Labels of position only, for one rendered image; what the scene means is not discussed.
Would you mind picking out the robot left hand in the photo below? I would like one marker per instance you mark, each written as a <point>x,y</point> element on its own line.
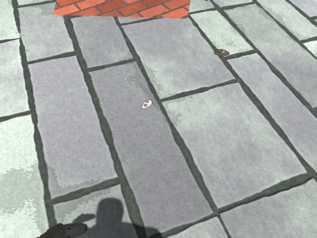
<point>69,230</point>

